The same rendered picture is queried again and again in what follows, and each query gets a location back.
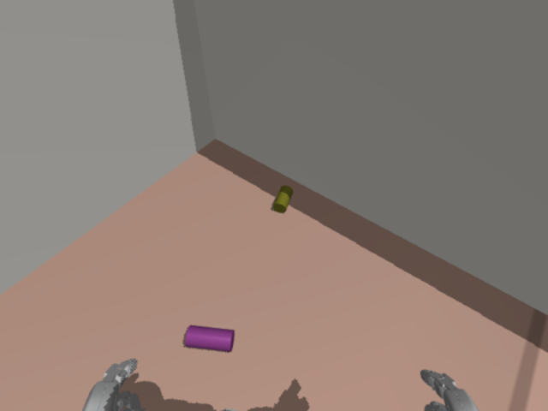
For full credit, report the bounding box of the left robot hand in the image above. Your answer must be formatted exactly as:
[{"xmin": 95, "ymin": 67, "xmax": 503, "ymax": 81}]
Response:
[{"xmin": 82, "ymin": 359, "xmax": 146, "ymax": 411}]

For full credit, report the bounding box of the right robot hand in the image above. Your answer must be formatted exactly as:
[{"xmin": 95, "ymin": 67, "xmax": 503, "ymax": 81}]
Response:
[{"xmin": 420, "ymin": 370, "xmax": 479, "ymax": 411}]

